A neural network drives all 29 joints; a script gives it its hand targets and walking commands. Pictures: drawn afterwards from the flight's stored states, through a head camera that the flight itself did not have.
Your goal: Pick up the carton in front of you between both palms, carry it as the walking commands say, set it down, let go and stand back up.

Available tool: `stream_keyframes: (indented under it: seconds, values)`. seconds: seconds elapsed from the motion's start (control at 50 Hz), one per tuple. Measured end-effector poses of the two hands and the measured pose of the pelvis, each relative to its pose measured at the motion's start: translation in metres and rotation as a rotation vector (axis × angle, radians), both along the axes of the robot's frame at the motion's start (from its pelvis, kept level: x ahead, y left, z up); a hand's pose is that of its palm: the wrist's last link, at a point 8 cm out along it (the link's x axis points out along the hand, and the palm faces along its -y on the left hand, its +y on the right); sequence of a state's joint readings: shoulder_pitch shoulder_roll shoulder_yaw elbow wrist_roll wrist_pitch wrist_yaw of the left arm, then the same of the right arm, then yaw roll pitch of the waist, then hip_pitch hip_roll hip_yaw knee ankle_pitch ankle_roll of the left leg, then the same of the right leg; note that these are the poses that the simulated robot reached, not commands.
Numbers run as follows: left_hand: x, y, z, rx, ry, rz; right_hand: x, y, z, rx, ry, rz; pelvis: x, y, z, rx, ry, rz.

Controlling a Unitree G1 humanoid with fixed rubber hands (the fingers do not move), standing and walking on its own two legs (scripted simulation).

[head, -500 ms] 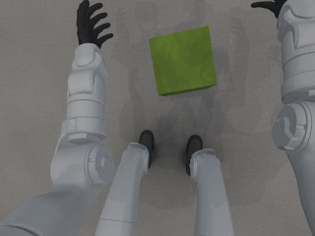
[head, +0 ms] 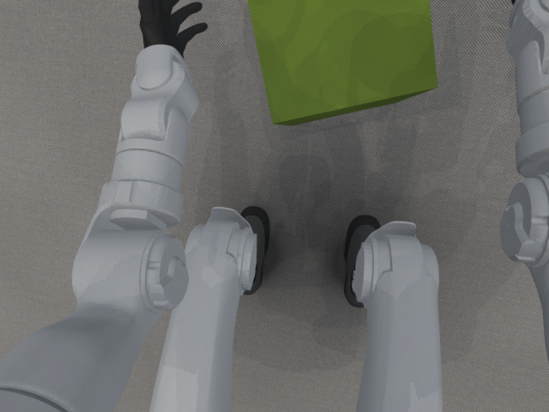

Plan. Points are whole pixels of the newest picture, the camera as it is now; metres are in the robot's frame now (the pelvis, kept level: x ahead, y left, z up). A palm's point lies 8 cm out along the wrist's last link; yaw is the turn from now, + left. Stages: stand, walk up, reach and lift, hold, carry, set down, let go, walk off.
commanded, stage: reach and lift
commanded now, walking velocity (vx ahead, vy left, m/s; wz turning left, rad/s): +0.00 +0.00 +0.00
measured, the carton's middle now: (335, 47) +0.54 -0.05 -0.34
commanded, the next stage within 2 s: none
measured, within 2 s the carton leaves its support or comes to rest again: leaves its support in 1.16 s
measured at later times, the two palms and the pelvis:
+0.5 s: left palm (202, 51) +0.53 +0.14 -0.27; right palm (461, 9) +0.57 -0.21 -0.28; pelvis -0.01 -0.01 -0.10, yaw +1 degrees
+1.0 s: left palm (221, 44) +0.53 +0.11 -0.26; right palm (452, 6) +0.57 -0.19 -0.26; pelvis -0.01 -0.01 -0.10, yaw +1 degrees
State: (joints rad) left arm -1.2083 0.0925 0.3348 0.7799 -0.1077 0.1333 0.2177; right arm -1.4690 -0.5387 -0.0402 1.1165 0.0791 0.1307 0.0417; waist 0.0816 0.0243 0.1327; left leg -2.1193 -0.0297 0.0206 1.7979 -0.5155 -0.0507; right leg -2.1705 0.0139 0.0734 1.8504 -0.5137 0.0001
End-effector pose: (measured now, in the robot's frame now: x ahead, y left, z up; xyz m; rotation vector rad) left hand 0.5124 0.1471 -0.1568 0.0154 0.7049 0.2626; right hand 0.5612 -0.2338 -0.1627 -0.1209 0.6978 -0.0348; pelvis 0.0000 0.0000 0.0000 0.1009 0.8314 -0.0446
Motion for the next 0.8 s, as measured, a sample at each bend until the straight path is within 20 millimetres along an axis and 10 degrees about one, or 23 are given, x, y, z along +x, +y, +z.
stream_keyframes:
  seconds: [0.4,0.8]
  values:
    - [0.010,0.000,-0.112,-0.007,0.057,-0.016,0.002,0.020,-0.121,0.024,0.044,0.030,-0.022,-0.005,-0.093,-0.003,-0.230,0.020]
    - [0.014,-0.018,-0.106,-0.039,0.040,-0.064,0.004,0.035,-0.104,0.034,0.032,0.043,-0.014,-0.002,-0.095,-0.006,-0.206,0.018]
